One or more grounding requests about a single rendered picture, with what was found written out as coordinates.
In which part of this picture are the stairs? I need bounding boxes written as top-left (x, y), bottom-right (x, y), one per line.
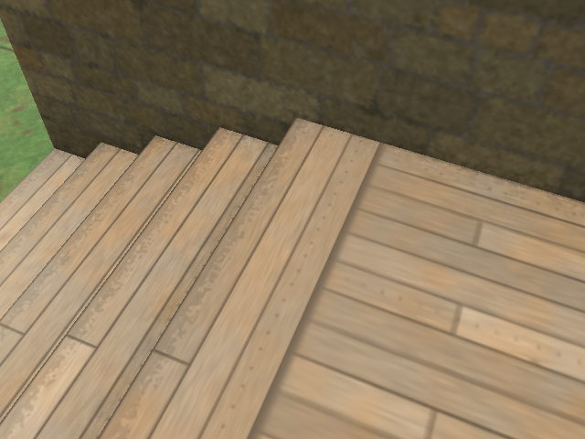
top-left (0, 127), bottom-right (278, 439)

